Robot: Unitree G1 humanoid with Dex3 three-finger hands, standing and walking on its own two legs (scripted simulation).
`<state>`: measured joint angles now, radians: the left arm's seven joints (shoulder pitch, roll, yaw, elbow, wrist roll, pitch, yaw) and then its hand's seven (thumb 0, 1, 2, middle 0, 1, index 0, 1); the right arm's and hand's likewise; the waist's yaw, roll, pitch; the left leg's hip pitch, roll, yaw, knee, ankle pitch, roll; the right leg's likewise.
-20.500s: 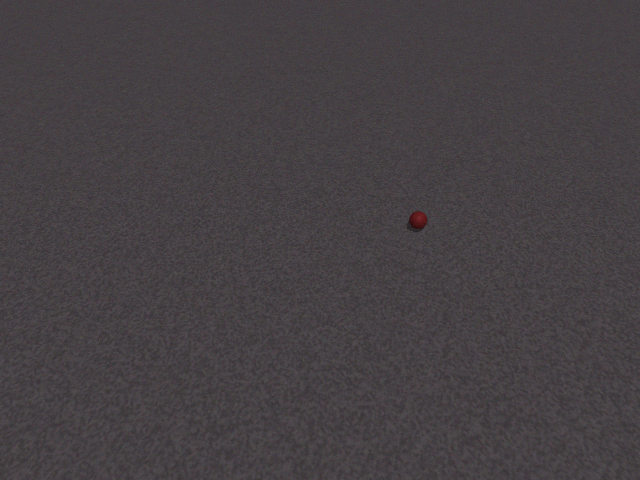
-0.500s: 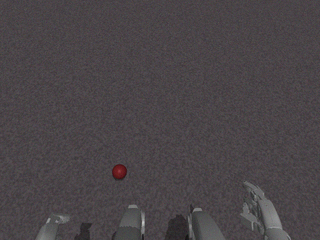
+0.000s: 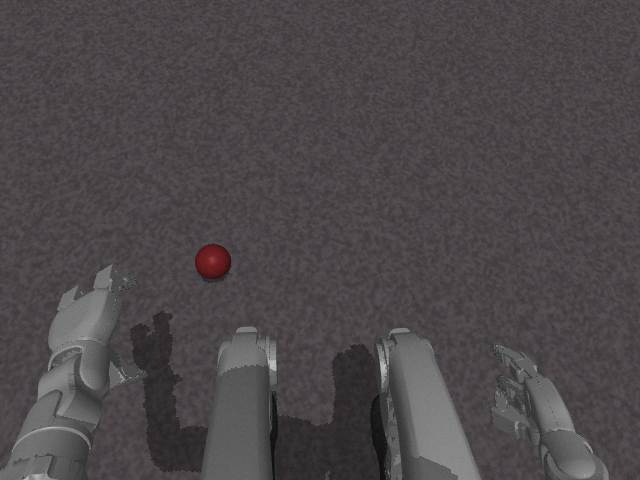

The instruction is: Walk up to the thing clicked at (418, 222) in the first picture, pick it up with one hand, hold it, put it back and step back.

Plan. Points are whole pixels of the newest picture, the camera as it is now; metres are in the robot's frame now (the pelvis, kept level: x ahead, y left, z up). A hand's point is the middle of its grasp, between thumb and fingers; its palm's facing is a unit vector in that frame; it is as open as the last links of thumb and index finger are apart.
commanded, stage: rise first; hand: left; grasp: from above
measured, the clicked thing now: (213, 261) +0.49 +0.26 -0.44
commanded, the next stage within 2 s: none
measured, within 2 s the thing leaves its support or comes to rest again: neither
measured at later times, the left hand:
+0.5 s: hand (151, 295) +0.38 +0.31 -0.25, palm faces -0.46 -0.11 -0.88, open 14.1 cm
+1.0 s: hand (170, 277) +0.42 +0.30 -0.30, palm faces -0.45 -0.05 -0.89, open 14.1 cm
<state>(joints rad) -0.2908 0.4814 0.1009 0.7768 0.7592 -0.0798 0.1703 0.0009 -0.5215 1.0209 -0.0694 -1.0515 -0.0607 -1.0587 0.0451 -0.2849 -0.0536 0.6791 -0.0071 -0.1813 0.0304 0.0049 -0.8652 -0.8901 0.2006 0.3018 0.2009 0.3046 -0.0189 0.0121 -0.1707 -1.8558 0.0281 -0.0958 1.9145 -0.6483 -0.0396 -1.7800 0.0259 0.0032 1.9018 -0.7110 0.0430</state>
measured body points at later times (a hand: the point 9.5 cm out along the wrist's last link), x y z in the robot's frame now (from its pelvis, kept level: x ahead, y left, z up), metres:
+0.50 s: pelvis -0.03 +0.01 -0.11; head +0.18 +0.06 +0.29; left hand +0.40 +0.31 -0.20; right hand +0.05 -0.28 -0.22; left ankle +0.08 +0.14 -0.45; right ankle +0.06 -0.14 -0.45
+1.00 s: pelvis -0.02 +0.01 -0.14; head +0.21 +0.06 +0.24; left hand +0.44 +0.30 -0.25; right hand +0.05 -0.26 -0.26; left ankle +0.08 +0.14 -0.45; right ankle +0.06 -0.14 -0.45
